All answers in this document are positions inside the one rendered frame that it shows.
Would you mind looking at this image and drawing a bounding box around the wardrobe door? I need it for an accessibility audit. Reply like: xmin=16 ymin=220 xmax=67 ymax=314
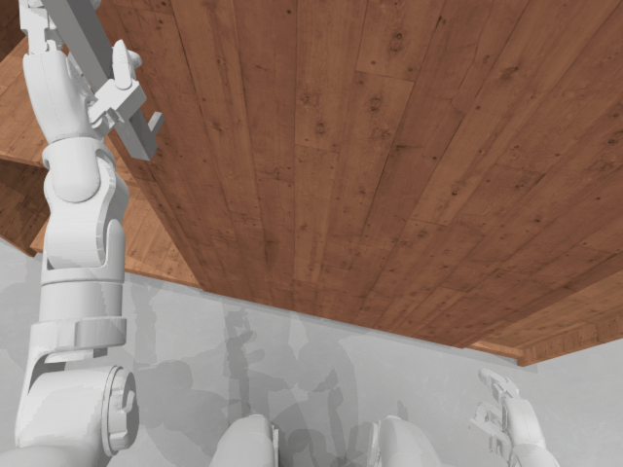
xmin=481 ymin=270 xmax=623 ymax=350
xmin=61 ymin=0 xmax=623 ymax=349

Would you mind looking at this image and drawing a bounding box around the left robot upper arm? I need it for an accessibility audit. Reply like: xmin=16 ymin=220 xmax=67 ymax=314
xmin=0 ymin=365 xmax=139 ymax=467

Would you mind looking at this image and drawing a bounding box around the robot right forearm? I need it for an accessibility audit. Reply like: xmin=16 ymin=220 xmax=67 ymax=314
xmin=508 ymin=444 xmax=560 ymax=467

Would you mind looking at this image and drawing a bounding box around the robot right hand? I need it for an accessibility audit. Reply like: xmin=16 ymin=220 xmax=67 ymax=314
xmin=469 ymin=368 xmax=547 ymax=464

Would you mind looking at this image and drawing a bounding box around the robot right thigh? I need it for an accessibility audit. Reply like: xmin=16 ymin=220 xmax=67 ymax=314
xmin=367 ymin=418 xmax=444 ymax=467

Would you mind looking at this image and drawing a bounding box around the robot thigh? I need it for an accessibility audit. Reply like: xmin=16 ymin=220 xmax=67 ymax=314
xmin=209 ymin=416 xmax=279 ymax=467
xmin=367 ymin=418 xmax=444 ymax=467

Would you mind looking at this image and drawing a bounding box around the robot left thigh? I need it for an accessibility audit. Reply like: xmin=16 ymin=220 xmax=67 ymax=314
xmin=209 ymin=416 xmax=279 ymax=467

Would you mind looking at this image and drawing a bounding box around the robot left forearm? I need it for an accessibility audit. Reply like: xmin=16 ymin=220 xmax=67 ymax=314
xmin=15 ymin=137 xmax=129 ymax=449

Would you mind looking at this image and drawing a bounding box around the handle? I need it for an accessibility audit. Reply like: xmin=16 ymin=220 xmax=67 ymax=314
xmin=41 ymin=0 xmax=165 ymax=161

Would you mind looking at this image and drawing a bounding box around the robot left hand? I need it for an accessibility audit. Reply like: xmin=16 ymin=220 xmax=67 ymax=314
xmin=18 ymin=0 xmax=147 ymax=145

